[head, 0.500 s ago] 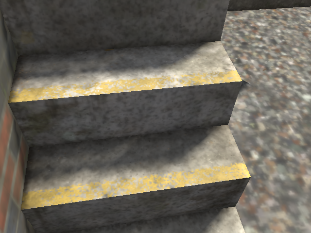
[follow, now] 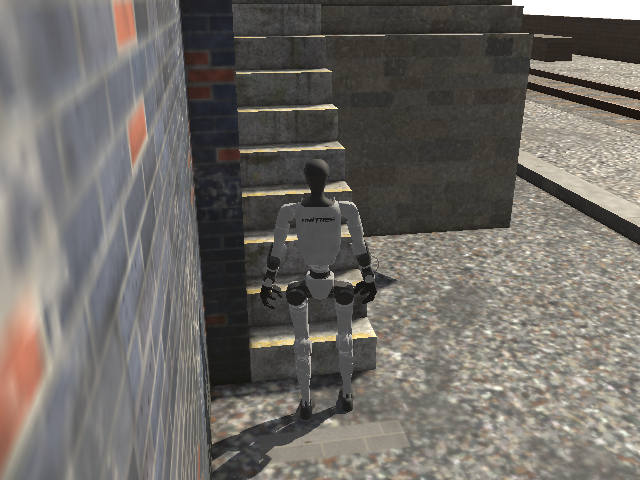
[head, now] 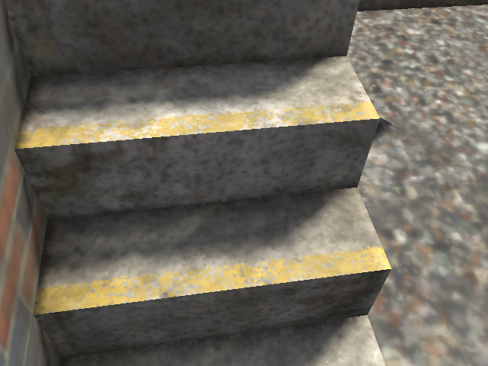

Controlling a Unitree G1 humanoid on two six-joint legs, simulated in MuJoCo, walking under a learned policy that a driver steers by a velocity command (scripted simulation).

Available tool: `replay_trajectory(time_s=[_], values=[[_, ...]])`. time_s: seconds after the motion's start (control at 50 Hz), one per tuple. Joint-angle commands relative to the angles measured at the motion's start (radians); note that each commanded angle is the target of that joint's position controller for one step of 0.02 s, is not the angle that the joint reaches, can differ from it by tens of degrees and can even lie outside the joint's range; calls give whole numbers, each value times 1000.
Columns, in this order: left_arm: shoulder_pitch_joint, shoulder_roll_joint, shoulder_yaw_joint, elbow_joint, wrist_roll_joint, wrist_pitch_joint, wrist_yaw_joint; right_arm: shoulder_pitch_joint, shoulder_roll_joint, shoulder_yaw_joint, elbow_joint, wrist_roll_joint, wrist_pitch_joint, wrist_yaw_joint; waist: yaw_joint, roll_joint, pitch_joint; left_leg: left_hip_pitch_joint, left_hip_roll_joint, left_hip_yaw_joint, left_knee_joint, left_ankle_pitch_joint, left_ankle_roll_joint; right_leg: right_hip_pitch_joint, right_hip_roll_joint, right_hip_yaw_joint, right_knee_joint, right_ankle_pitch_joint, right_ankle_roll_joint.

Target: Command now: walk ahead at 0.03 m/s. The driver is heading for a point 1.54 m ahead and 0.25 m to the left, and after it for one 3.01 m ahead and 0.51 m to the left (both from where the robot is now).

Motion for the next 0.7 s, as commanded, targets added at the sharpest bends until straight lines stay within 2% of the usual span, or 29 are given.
replay_trajectory(time_s=[0.02,0.1,0.12,0.16,0.28,0.32,0.42,0.5,0.6,0.7], values=[[-3,110,22,-21,0,-6,3,-5,-122,-25,-39,1,-10,-4,-1,30,-37,-88,190,-126,-53,161,-41,76,-96,84,1,167,-45],[1,108,25,-8,0,-6,3,-1,-115,-26,-44,-1,-11,-4,1,35,-38,-93,190,-124,-53,142,-41,76,-95,88,-4,166,-49],[-4,118,30,-3,1,-5,2,-18,-113,-30,-50,2,-6,-7,-2,46,-33,-87,182,-115,-50,130,-48,48,-97,84,2,161,-46],[12,111,34,9,7,-1,-2,8,-101,-26,-42,8,-5,-6,-6,42,-55,-80,186,-112,-56,117,-40,51,-93,89,-6,143,-48],[18,100,40,27,6,3,-4,19,-96,-28,-37,2,-8,-7,-3,33,-40,-97,188,-109,-56,93,-39,45,-87,95,-14,136,-52],[22,100,42,32,0,3,-7,25,-93,-30,-35,-2,-8,-3,-4,36,-37,-100,187,-104,-53,91,-42,45,-87,97,-16,138,-54],[22,89,43,39,7,11,-10,30,-90,-34,-39,-5,-11,-6,2,32,-43,-104,190,-92,-46,105,-43,57,-84,101,-14,145,-58],[28,79,42,45,4,14,-9,54,-83,-33,-36,-6,-17,-4,4,15,-38,-114,199,-97,-51,92,-38,76,-76,109,-26,137,-63],[21,80,45,48,4,13,-3,59,-90,-38,-35,1,-21,-10,5,43,-21,-124,192,-98,-64,43,-40,80,-72,122,-41,121,-71],[24,74,45,53,5,13,-3,71,-85,-41,-35,1,-22,-14,5,39,-18,-117,195,-95,-59,49,-39,78,-70,125,-47,132,-74]])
